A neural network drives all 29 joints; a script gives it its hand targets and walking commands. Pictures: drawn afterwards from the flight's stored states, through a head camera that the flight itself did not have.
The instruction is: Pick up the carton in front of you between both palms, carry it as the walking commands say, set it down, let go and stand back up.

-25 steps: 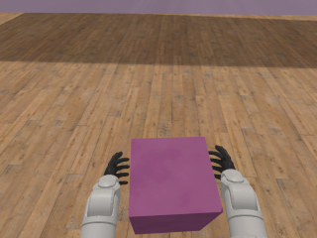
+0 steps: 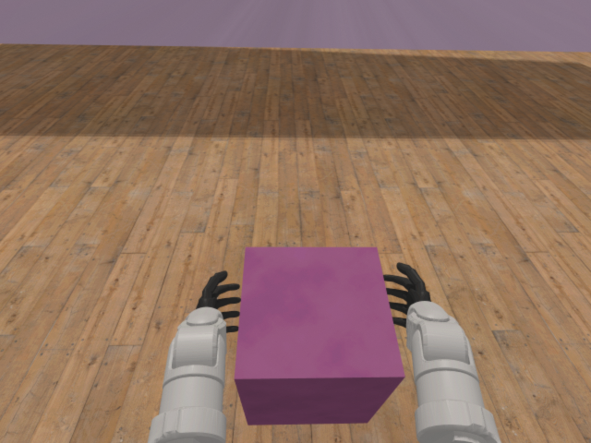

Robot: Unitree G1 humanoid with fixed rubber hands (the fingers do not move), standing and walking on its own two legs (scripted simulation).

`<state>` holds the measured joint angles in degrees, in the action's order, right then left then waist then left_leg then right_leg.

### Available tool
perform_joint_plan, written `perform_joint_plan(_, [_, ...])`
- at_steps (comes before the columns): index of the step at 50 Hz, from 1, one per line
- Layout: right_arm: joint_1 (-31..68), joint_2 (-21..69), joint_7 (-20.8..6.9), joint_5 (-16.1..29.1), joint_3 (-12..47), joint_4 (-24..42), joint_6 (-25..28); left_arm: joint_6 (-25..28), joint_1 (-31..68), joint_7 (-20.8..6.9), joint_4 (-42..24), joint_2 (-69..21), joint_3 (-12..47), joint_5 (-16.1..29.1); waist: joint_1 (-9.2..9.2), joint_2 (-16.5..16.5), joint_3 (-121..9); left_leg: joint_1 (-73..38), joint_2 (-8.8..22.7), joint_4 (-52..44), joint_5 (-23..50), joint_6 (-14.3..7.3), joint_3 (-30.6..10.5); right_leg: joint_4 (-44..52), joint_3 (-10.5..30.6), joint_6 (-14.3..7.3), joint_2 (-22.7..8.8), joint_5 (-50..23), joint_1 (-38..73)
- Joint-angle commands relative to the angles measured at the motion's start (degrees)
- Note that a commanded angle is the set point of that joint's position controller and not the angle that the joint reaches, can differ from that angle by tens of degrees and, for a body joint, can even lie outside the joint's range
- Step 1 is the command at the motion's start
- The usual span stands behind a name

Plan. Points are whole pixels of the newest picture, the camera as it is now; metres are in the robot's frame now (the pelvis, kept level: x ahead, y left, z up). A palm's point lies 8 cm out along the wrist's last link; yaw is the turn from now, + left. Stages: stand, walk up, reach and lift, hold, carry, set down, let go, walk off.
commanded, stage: set down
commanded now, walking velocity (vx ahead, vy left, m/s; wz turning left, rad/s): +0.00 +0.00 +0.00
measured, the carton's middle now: (309, 339) +0.32 +0.00 -0.06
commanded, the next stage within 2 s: none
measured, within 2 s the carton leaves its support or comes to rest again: neither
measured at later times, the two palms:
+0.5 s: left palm (219, 349) +0.36 +0.17 -0.16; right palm (371, 343) +0.37 -0.12 -0.14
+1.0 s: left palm (218, 356) +0.42 +0.20 -0.30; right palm (345, 354) +0.42 -0.09 -0.28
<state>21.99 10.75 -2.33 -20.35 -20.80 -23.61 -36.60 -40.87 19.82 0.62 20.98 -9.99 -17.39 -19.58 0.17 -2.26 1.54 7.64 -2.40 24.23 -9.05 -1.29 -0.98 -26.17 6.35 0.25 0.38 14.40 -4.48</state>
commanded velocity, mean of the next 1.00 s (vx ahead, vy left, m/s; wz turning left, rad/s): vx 0.00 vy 0.00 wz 0.00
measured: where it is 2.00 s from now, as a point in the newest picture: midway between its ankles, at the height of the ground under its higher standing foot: outside the picture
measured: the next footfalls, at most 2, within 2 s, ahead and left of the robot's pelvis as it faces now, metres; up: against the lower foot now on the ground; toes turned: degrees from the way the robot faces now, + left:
none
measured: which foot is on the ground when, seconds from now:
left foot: down 0.00-1.00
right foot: down 0.00-1.00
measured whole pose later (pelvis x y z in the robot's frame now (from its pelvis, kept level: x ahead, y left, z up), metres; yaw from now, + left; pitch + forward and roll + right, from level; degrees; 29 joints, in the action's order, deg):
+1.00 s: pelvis -0.04 +0.00 -0.20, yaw -3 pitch +43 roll -5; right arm 51.6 12.6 11.1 -12.9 -29.8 -30.8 -12.4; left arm -17.5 55.6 0.1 40.3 5.1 -21.7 -15.4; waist 2.0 -4.0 -7.2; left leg 103.2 -4.1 84.0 -23.8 0.2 -5.2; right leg -84.0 4.3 4.0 7.2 29.7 -97.9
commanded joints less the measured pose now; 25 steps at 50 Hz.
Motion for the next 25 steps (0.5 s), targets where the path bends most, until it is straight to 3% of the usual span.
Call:
perform_joint_plan(1, [33.8, 50.2, -15.2, 10.5, 22.9, -9.1, 3.3, 5.1, 38.3, -15.8, 6.7, -53.4, 24.2, 13.7, -0.28, 3.9, -7.8, -8.5, 0.3, -5.1, -16.9, 1.8, -6.1, 3.7, -2.4, -2.5, 4.2, 8.2, -14.0])
perform_joint_plan(6, [36.1, 45.7, -10.9, 2.9, 10.8, -16.4, 7.3, 10.1, 41.2, -13.5, 14.8, -44.1, 11.5, 5.8, 0.42, 2.5, -5.3, -2.0, -0.7, 1.2, -13.2, 1.0, -4.6, -0.8, -2.5, -2.2, 4.7, 8.2, -21.4])
perform_joint_plan(11, [32.8, 41.5, -7.1, -1.2, 5.5, -17.2, 13.9, 17.8, 39.0, -12.7, 17.0, -34.4, 5.6, 0.5, 1.46, 1.9, -11.7, 8.2, -2.2, 9.2, 1.5, 0.6, -2.0, -6.5, -2.7, -0.5, 5.8, -0.2, -29.0])
perform_joint_plan(14, [32.0, 43.5, -5.9, 0.7, 9.0, -16.2, 20.1, 24.2, 38.2, -13.3, 17.1, -35.4, 9.0, 1.6, 1.51, 2.3, -20.3, 10.9, -3.0, 13.8, 11.4, 0.7, -1.6, -9.9, -3.0, 0.4, 6.8, -6.9, -32.8])
perform_joint_plan(19, [36.6, 50.5, -4.4, 6.6, 21.6, -13.8, 28.5, 32.7, 44.5, -14.7, 14.0, -40.1, 20.0, 6.6, 1.37, 2.8, -41.4, 15.4, -4.0, 24.0, 21.2, 1.0, -1.3, -18.7, -3.4, 2.0, 8.3, -15.9, -39.0])
perform_joint_plan(22, [39.1, 53.0, -3.2, 9.7, 29.4, -9.8, 30.1, 34.2, 47.4, -15.7, 10.3, -40.0, 25.9, 9.4, 2.54, 2.9, -56.2, 17.5, -4.3, 29.7, 26.8, 1.0, -0.9, -23.9, -3.6, 3.1, 8.7, -21.0, -41.9])
perform_joint_plan(25, [40.7, 53.6, -2.3, 11.8, 34.0, -6.6, 29.5, 33.6, 48.5, -16.4, 8.1, -39.2, 29.2, 11.2, 3.58, 3.2, -64.0, 21.2, -4.6, 33.8, 26.8, 1.4, 0.0, -27.9, -4.1, 3.8, 9.1, -20.6, -45.5])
